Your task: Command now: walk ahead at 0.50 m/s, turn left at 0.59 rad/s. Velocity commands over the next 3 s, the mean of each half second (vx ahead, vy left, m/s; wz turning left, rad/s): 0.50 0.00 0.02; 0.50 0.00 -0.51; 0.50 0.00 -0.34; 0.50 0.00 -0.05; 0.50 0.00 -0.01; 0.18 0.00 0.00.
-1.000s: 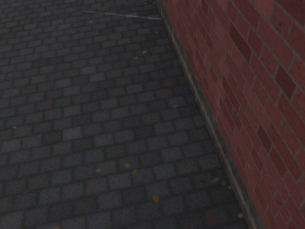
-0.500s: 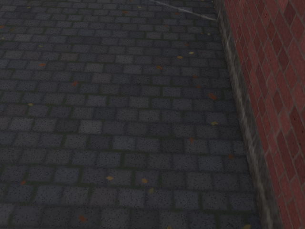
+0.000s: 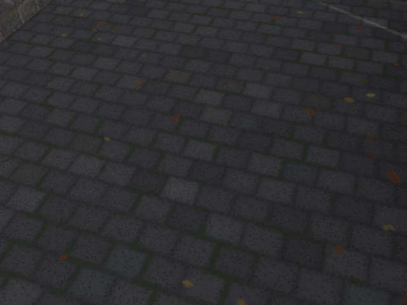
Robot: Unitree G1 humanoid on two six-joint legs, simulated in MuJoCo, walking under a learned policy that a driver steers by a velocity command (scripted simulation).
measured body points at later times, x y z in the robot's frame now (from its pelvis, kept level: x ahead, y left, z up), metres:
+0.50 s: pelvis +0.29 +0.01 +0.02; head +0.31 +0.01 +0.47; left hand +0.41 +0.28 -0.10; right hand +0.33 -0.25 -0.12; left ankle +0.26 +0.11 -0.73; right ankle +0.38 -0.18 -0.64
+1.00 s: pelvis +0.57 -0.09 +0.02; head +0.60 -0.12 +0.47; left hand +0.74 +0.14 -0.09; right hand +0.68 -0.41 -0.07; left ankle +0.74 +0.06 -0.66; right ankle +0.56 -0.17 -0.73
